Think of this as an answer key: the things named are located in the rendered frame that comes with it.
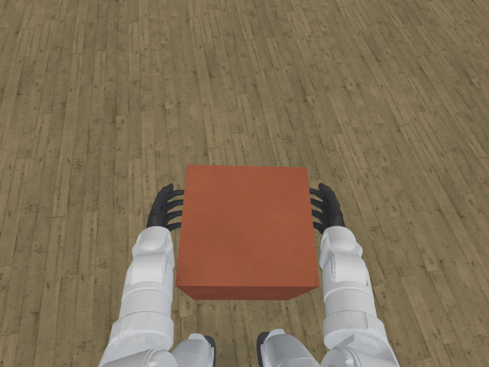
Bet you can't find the robot right thigh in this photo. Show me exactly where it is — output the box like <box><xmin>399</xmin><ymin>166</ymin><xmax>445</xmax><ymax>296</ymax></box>
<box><xmin>261</xmin><ymin>334</ymin><xmax>320</xmax><ymax>367</ymax></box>

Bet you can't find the carton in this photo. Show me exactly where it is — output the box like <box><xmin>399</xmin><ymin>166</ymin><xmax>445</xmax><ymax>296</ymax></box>
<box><xmin>175</xmin><ymin>164</ymin><xmax>319</xmax><ymax>300</ymax></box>

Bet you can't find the robot right upper arm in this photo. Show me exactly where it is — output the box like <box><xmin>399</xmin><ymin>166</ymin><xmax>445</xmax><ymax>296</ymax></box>
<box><xmin>320</xmin><ymin>346</ymin><xmax>397</xmax><ymax>367</ymax></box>

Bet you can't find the robot left shin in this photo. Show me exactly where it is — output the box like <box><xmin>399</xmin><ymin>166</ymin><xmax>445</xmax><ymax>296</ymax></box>
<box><xmin>188</xmin><ymin>333</ymin><xmax>208</xmax><ymax>343</ymax></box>

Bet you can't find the left robot forearm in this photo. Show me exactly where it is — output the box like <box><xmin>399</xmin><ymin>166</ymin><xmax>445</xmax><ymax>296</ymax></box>
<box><xmin>99</xmin><ymin>226</ymin><xmax>175</xmax><ymax>367</ymax></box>

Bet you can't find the robot left upper arm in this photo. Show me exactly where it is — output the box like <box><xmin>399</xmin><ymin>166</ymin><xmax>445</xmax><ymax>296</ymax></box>
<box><xmin>102</xmin><ymin>348</ymin><xmax>178</xmax><ymax>367</ymax></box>

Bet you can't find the right robot forearm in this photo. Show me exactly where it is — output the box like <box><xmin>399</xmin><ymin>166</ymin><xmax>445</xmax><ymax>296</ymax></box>
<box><xmin>319</xmin><ymin>226</ymin><xmax>400</xmax><ymax>367</ymax></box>

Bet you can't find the right robot hand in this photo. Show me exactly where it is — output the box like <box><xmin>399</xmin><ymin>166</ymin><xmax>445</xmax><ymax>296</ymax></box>
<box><xmin>309</xmin><ymin>183</ymin><xmax>345</xmax><ymax>234</ymax></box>

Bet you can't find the left robot hand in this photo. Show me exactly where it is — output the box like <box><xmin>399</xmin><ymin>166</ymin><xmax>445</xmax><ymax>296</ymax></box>
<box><xmin>146</xmin><ymin>183</ymin><xmax>184</xmax><ymax>231</ymax></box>

